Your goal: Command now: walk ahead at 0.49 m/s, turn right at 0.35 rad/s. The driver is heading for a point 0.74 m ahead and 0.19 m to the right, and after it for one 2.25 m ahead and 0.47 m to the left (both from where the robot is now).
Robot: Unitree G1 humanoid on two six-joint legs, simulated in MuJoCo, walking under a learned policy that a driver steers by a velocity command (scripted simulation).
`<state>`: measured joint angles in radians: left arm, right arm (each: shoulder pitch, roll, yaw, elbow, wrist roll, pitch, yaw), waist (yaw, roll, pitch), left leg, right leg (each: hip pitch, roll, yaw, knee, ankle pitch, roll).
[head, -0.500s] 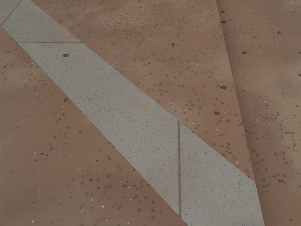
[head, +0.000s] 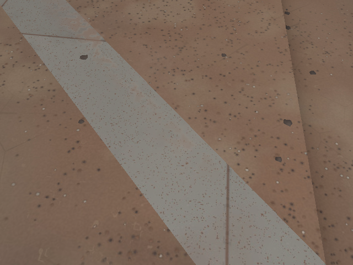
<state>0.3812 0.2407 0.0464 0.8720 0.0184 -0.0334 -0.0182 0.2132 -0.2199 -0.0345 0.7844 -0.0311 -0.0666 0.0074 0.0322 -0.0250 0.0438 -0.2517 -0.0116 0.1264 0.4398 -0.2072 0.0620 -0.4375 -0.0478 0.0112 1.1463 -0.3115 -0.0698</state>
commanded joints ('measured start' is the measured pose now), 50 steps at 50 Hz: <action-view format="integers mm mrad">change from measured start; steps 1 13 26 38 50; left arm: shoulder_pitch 35 -366 -117 93 24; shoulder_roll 36 22 127 171 123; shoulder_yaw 19 -3 46 51 19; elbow -41 -185 -92 -54 -67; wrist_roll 12 19 -19 -11 15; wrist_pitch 17 17 -13 -26 -26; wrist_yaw -18 -60 15 17 21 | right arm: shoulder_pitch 68 216 98 -270 34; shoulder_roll -91 -140 -122 -106 -126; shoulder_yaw -25 -34 -23 -3 -25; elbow -11 95 -26 -153 -37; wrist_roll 14 11 -18 -3 24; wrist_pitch -39 -29 17 30 -3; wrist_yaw -6 -32 -4 15 5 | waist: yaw -7 -66 -65 58 -24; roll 118 78 46 -41 54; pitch -14 72 -59 -2 -79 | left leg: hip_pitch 91 293 -321 -439 201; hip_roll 268 278 131 68 295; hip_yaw -187 85 -160 -120 -509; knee -289 -249 753 255 -110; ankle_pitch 172 521 -110 197 572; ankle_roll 88 65 -80 -103 190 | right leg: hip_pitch -136 -198 303 424 -79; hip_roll -42 -5 -110 -56 85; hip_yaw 27 -129 288 286 91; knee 18 -472 -906 -882 76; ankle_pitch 74 267 450 521 -73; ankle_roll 4 -40 -231 -166 25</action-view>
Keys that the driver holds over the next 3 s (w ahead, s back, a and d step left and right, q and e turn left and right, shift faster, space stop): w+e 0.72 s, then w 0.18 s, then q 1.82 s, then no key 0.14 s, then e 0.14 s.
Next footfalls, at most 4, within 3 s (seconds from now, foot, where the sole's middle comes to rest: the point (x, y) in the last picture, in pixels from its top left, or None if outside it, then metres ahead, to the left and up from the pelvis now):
0.36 right None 0.34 -0.12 -0.78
0.90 left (207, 208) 0.70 -0.09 -0.78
1.42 right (253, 214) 0.68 -0.28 -0.78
1.88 left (197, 220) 0.65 -0.05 -0.78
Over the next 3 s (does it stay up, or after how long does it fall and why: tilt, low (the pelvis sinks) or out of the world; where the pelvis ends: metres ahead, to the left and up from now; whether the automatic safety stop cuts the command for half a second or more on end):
stays up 0.59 -0.12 0.00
